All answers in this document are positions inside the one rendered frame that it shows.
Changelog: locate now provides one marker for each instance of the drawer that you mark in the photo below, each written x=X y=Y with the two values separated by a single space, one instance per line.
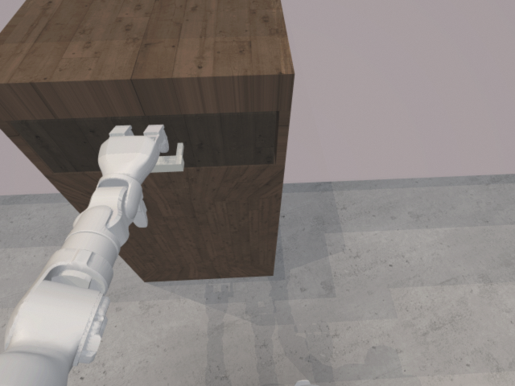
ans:
x=209 y=139

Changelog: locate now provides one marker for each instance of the robot left hand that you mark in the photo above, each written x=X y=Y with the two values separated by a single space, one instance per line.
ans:
x=134 y=156

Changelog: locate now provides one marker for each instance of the handle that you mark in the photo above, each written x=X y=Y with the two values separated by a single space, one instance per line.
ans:
x=170 y=163

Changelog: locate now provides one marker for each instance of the cabinet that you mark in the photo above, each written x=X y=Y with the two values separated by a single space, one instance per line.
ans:
x=121 y=58

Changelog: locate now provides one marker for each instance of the robot left upper arm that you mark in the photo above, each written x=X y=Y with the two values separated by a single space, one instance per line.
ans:
x=60 y=326

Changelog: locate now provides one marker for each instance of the robot left forearm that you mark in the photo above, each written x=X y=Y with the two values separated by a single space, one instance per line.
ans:
x=88 y=254

